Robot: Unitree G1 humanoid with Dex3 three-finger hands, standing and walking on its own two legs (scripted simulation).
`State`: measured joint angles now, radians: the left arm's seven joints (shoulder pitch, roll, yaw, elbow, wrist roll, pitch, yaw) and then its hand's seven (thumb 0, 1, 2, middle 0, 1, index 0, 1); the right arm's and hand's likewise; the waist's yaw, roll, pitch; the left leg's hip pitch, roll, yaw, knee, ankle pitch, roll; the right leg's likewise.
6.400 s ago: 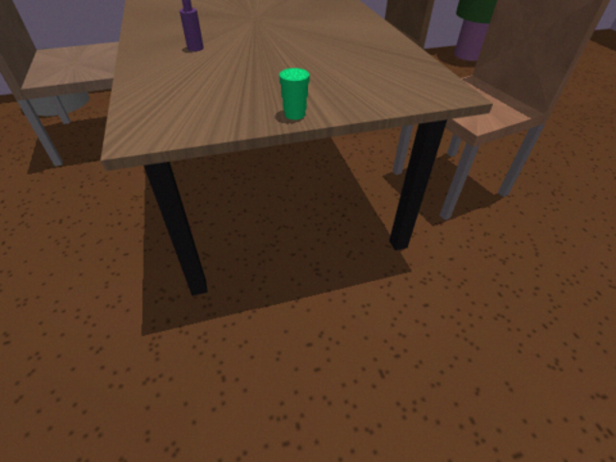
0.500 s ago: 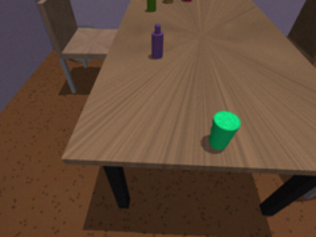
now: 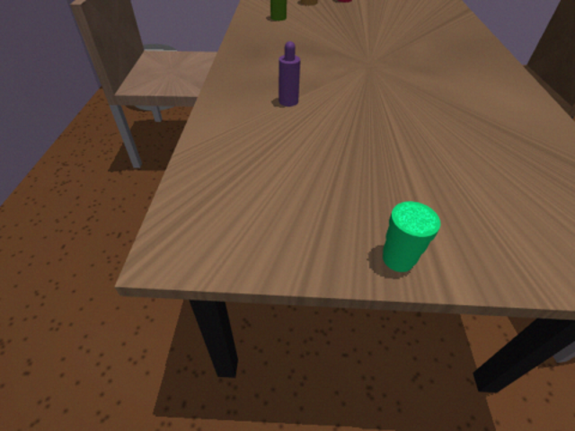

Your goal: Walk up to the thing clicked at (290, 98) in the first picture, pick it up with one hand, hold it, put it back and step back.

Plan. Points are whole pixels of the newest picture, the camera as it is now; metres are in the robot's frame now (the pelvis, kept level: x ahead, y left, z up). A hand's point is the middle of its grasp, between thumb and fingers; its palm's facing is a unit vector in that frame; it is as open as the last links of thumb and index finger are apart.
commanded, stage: stand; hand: right
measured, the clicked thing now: (406, 240) +0.44 -0.20 +0.00
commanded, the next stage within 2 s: rise first in 0.70 s
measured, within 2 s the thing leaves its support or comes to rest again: neither
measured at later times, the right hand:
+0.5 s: hand out of the picture +0.06 -0.25 -0.16, palm faces -0.02 +0.94 -0.34, open 7.4 cm
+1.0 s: hand out of the picture +0.16 -0.24 -0.14, palm faces +0.16 +0.94 -0.31, open 10.0 cm
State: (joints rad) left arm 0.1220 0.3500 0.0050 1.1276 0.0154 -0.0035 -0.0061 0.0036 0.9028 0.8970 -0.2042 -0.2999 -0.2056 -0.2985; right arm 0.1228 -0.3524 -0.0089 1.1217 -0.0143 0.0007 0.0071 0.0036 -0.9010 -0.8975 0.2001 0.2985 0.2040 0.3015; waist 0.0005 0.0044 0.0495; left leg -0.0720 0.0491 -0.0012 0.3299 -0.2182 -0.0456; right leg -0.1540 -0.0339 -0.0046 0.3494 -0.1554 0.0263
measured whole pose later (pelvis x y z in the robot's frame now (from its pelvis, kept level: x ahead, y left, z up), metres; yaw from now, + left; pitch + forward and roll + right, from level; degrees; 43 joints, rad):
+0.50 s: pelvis +0.00 +0.00 +0.00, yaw +0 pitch -2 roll +0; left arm 0.12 0.35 0.01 1.12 0.02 -0.01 0.00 0.00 0.90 0.90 -0.20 -0.30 -0.21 -0.30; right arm 0.13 -0.35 -0.01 1.12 -0.01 0.00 0.01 0.00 -0.90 -0.90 0.20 0.30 0.20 0.30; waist 0.00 0.01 0.05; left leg -0.07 0.05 0.00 0.33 -0.22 -0.05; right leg -0.16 -0.03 -0.01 0.35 -0.16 0.02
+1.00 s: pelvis -0.01 +0.00 -0.01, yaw +0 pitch +0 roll +0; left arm 0.06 0.29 0.07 0.90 -0.07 -0.09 0.06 0.01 0.61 0.60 -0.09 -0.14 -0.08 -0.14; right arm 0.04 -0.30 -0.09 0.90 0.06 -0.09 -0.06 0.01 -0.61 -0.60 0.11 0.14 0.11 0.14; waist -0.01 0.00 0.08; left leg -0.19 0.05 0.00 0.44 -0.25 -0.05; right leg -0.27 -0.03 0.00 0.44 -0.18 0.02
